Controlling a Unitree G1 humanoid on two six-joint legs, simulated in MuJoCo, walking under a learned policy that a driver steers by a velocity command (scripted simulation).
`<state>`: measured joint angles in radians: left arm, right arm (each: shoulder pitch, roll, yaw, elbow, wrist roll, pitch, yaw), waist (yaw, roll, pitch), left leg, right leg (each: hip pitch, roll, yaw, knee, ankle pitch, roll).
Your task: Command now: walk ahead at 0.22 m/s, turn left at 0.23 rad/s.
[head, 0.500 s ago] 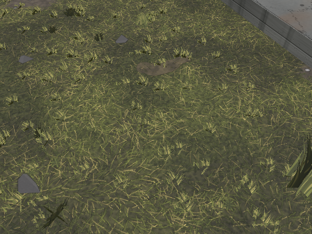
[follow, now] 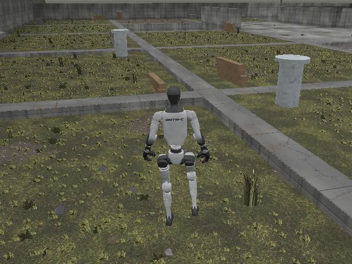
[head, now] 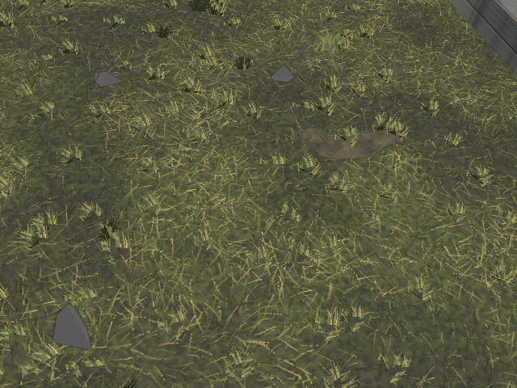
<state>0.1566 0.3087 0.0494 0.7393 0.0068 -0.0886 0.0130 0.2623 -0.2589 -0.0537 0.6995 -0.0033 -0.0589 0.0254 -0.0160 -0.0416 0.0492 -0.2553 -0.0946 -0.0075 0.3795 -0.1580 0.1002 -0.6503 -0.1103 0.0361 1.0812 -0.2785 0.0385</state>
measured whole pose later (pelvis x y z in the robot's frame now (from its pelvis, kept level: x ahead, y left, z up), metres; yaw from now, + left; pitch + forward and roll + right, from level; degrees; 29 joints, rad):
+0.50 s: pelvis +0.12 -0.02 -0.01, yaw +0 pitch +1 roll +0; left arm 0.13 0.24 0.04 0.75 0.00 0.01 0.01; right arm 0.19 -0.25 -0.05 0.81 0.00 0.03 -0.03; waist 0.01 -0.01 0.03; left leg -0.30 -0.01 -0.04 0.61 -0.35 -0.01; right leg -0.41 0.01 0.02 0.50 -0.12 -0.02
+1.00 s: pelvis +0.13 -0.05 -0.01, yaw -17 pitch +3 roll +0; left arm 0.15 0.28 0.07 0.65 0.00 0.01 -0.01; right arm 0.14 -0.31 -0.09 0.78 0.00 0.01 -0.04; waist -0.01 0.03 0.04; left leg -0.49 0.04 -0.01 1.14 -0.52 -0.06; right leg -0.35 0.04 0.01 0.54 -0.24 -0.05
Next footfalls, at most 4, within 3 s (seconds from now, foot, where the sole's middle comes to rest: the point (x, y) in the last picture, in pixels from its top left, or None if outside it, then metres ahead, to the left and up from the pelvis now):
0.24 right None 0.25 -0.13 -0.78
0.52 left None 0.15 0.11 -0.78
0.88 right None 0.16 -0.16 -0.78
1.32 left None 0.23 0.05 -0.78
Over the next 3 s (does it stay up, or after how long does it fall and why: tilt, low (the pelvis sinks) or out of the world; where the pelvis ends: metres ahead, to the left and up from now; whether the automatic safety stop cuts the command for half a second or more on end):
stays up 0.60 -0.35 -0.02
